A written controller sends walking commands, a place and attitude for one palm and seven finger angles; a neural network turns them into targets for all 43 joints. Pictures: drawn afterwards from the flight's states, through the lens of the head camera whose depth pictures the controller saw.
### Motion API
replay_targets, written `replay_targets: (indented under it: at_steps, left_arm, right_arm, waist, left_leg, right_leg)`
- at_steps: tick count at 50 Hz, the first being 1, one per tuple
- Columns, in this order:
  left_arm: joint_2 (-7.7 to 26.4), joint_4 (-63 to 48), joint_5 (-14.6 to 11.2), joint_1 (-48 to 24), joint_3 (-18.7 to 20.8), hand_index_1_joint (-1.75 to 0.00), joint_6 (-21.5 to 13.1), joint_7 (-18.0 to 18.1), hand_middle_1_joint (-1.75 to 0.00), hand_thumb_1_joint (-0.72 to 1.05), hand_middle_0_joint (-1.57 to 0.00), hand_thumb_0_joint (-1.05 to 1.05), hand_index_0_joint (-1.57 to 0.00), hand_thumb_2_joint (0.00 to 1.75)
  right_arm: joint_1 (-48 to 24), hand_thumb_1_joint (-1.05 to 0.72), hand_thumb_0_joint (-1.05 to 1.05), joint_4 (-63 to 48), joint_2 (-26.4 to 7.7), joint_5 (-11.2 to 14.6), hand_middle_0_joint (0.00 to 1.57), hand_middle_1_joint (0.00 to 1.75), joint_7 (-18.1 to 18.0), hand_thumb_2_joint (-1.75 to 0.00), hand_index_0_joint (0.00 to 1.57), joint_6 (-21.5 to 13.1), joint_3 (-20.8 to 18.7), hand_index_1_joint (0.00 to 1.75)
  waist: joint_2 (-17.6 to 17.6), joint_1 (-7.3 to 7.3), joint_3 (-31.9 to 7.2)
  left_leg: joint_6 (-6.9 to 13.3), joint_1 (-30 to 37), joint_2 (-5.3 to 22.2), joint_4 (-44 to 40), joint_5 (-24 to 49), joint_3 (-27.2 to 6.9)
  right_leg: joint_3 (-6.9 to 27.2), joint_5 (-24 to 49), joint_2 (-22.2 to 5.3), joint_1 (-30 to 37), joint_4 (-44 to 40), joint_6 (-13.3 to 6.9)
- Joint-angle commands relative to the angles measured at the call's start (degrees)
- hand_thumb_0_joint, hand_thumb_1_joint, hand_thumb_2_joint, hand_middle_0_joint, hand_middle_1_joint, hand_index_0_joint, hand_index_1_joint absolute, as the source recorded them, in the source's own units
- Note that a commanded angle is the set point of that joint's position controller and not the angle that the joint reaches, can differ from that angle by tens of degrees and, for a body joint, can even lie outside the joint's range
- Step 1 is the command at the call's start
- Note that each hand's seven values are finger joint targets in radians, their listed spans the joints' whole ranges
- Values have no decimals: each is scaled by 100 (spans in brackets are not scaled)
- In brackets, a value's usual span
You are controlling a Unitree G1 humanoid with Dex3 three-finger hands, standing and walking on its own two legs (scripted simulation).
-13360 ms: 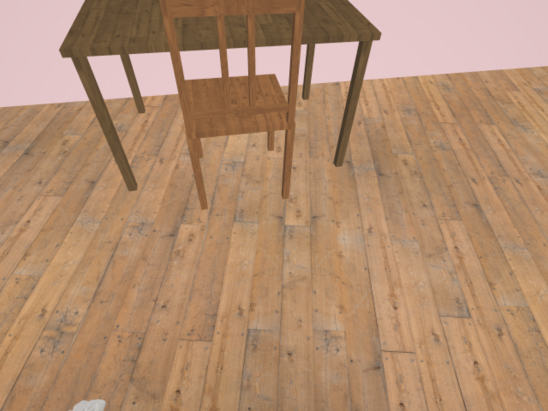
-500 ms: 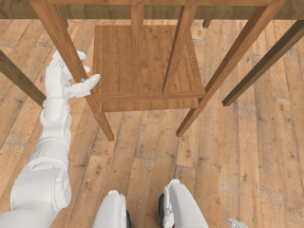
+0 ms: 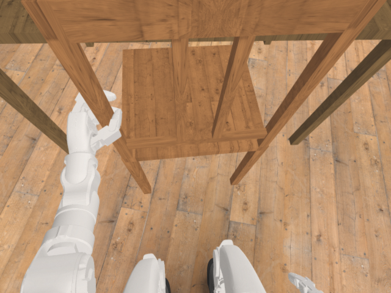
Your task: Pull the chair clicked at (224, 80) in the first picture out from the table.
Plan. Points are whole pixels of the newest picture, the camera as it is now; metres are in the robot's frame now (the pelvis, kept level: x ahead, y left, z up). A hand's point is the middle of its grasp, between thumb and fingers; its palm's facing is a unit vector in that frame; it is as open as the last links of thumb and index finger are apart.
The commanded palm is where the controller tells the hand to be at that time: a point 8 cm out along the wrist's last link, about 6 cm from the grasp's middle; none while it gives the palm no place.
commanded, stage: hook a spindle and tug to test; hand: left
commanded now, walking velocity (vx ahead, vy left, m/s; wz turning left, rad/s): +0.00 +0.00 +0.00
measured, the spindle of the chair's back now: (180, 101) +0.48 +0.01 +0.04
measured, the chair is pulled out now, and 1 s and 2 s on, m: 0.01 0.04 0.14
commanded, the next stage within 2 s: step backward, pulling the chair out in 0.26 s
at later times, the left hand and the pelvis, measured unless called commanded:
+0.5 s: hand (112, 132) +0.42 +0.14 +0.02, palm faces +0.07 -0.99 -0.12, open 6.3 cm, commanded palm +0.39 +0.19 +0.02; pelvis +0.01 +0.00 +0.04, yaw +2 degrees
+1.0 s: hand (119, 144) +0.39 +0.13 +0.03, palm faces -0.02 -0.99 -0.15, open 5.9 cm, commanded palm +0.37 +0.17 +0.03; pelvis +0.01 +0.01 +0.10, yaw -1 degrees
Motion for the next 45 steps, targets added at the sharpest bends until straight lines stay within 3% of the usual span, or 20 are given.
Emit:
replay_targets:
  at_steps: [1, 10, 15, 16, 18, 19, 20, 21, 22, 24, 26, 27, 30, 32, 34, 36, 38, 39, 42, 45]
  left_arm:
    - [799, -1350, 9, -688, -49, -145, -507, -157, -145, 90, -50, 0, -50, 90]
    - [832, -1605, -140, -89, 58, -145, -389, -303, -145, 90, -50, 0, -50, 90]
    - [727, -1628, -107, -426, -105, -145, -379, -277, -145, 90, -50, 0, -50, 90]
    - [804, -1589, -109, -329, 3, -145, -381, -269, -145, 90, -50, 0, -50, 90]
    - [835, -1722, -63, -942, -98, -145, -411, -258, -145, 90, -50, 0, -50, 90]
    - [1826, -2675, 462, -2336, -375, -145, 230, 235, -145, 90, -50, 0, -50, 90]
    - [1606, -2658, 462, -2279, -396, -145, 606, 499, -145, 90, -50, 0, -50, 90]
    - [1388, -2272, 492, -1749, -499, -145, 938, 665, -145, 90, -50, 0, -50, 90]
    - [919, -1681, 484, -1356, -856, -145, 1230, 714, -145, 90, -50, 0, -50, 90]
    - [806, -1153, 521, -1072, -952, -145, 1536, 874, -145, 90, -50, 0, -50, 90]
    - [737, -599, 526, -1139, -1051, -145, 1691, 943, -145, 90, -50, 0, -50, 90]
    - [801, -574, 486, -1421, -1036, -145, 1620, 950, -145, 90, -50, 0, -50, 90]
    - [664, -184, 557, -1621, -1179, -145, 1521, 927, -145, 90, -50, 0, -50, 90]
    - [684, -38, 579, -1678, -1150, -145, 1468, 858, -145, 90, -50, 0, -50, 90]
    - [588, 65, 588, -1638, -1223, -145, 1414, 784, -145, 90, -50, 0, -50, 90]
    - [534, 184, 584, -1697, -1270, -145, 1376, 761, -145, 90, -50, 0, -50, 90]
    - [532, 234, 576, -1593, -1281, -145, 1369, 750, -145, 90, -50, 0, -50, 90]
    - [566, 177, 578, -1590, -1255, -145, 1345, 748, -145, 90, -50, 0, -50, 90]
    - [601, 113, 588, -1274, -1167, -145, 1318, 709, -145, 90, -50, 0, -50, 90]
    - [644, -100, 577, -1227, -1137, -145, 1268, 712, -145, 90, -50, 0, -50, 90]
  right_arm:
    - [665, -90, 0, -401, -874, 23, 20, 30, -69, -90, 20, -192, -364, 30]
    - [538, -90, 0, -485, -843, 67, 20, 30, -114, -90, 20, -283, -374, 30]
    - [488, -90, 0, -444, -847, 74, 20, 30, -144, -90, 20, -331, -365, 30]
    - [498, -90, 0, -448, -850, 76, 20, 30, -149, -90, 20, -340, -371, 30]
    - [484, -90, 0, -405, -860, 67, 20, 30, -176, -90, 20, -353, -355, 30]
    - [522, -90, 0, -737, -674, 365, 20, 30, -381, -90, 20, 61, -336, 30]
    - [663, -90, 0, -778, -671, 404, 20, 30, -572, -90, 20, 147, -428, 30]
    - [515, -90, 0, -723, -681, 426, 20, 30, -690, -90, 20, 233, -392, 30]
    - [406, -90, 0, -688, -688, 463, 20, 30, -762, -90, 20, 318, -328, 30]
    - [380, -90, 0, -474, -709, 455, 20, 30, -923, -90, 20, 413, -261, 30]
    - [392, -90, 0, -297, -766, 423, 20, 30, -962, -90, 20, 461, -239, 30]
    - [329, -90, 0, -288, -834, 439, 20, 30, -981, -90, 20, 472, -262, 30]
    - [506, -90, 0, -113, -804, 357, 20, 30, -1075, -90, 20, 442, -256, 30]
    - [552, -90, 0, -27, -798, 318, 20, 30, -1059, -90, 20, 427, -312, 30]
    - [432, -90, 0, -34, -774, 307, 20, 30, -994, -90, 20, 414, -346, 30]
    - [339, -90, 0, -26, -787, 355, 20, 30, -997, -90, 20, 363, -356, 30]
    - [392, -90, 0, 39, -807, 366, 20, 30, -1036, -90, 20, 309, -363, 30]
    - [457, -90, 0, 76, -823, 338, 20, 30, -1054, -90, 20, 294, -368, 30]
    - [494, -90, 0, 170, -787, 232, 20, 30, -988, -90, 20, 268, -386, 30]
    - [282, -90, 0, 85, -775, 254, 20, 30, -936, -90, 20, 253, -380, 30]
  waist:
    - [205, 199, -2950]
    - [85, 345, -2988]
    - [45, 204, -2777]
    - [41, 258, -2836]
    - [245, 147, -2880]
    - [505, 244, -3865]
    - [450, 121, -3558]
    - [445, 137, -3287]
    - [114, 88, -2806]
    - [94, 97, -2243]
    - [-13, 104, -2001]
    - [15, 151, -1993]
    - [618, 127, -1917]
    - [797, 162, -1939]
    - [977, 224, -1800]
    - [765, 250, -1609]
    - [566, 228, -1511]
    - [678, 211, -1637]
    - [1068, 270, -1853]
    - [750, 306, -1804]
  left_leg:
    - [-96, 1233, -179, -659, 3469, -277]
    - [-97, 1167, -188, -657, 3646, -268]
    - [-99, 1127, -190, -620, 3359, -288]
    - [-99, 1087, -202, -610, 3343, -269]
    - [-108, 1207, -198, -587, 3362, -312]
    - [-30, 2752, -146, -1654, 2871, -133]
    - [-12, 2966, -180, -1884, 2794, -78]
    - [-42, 3029, -131, -2062, 2954, -146]
    - [-59, 3156, -36, -2388, 2519, -340]
    - [3, 3269, 92, -2701, 3081, -396]
    - [-60, 3371, 228, -2982, 3688, -473]
    - [-60, 3656, 291, -3151, 3591, -476]
    - [-104, 4615, 523, -3282, 5977, -559]
    - [-180, 5326, 663, -3254, 7207, -699]
    - [-213, 5397, 751, -3386, 6599, -709]
    - [-189, 5066, 799, -3553, 5776, -699]
    - [-218, 5161, 795, -3593, 6085, -656]
    - [-264, 5386, 806, -3528, 6744, -672]
    - [-389, 6308, 884, -3393, 8219, -703]
    - [-344, 5740, 871, -3414, 6906, -569]
  right_leg:
    - [258, 3057, 134, 2636, -423, -75]
    - [279, 3336, 95, 2891, -371, -94]
    - [258, 3092, 111, 2654, -364, -66]
    - [278, 3087, 108, 2709, -355, -68]
    - [268, 3021, 106, 2555, -326, -68]
    - [842, 3172, -400, 4677, -1612, -152]
    - [779, 3732, -416, 4943, -1898, -143]
    - [707, 4045, -459, 4796, -1946, -150]
    - [511, 3315, -426, 4404, -2170, -84]
    - [464, 3807, -458, 4490, -2322, -31]
    - [530, 4452, -609, 4841, -2583, 0]
    - [513, 4211, -628, 4927, -2895, 21]
    - [410, 5056, -514, 4749, -2882, 33]
    - [341, 4401, -367, 4464, -3006, 21]
    - [344, 3593, -293, 4430, -3238, -3]
    - [394, 3604, -309, 4660, -3356, -40]
    - [401, 4272, -334, 4776, -3376, -61]
    - [426, 4574, -364, 4774, -3344, -77]
    - [329, 3848, -233, 4471, -3407, -56]
    - [470, 4416, -371, 4991, -3634, -135]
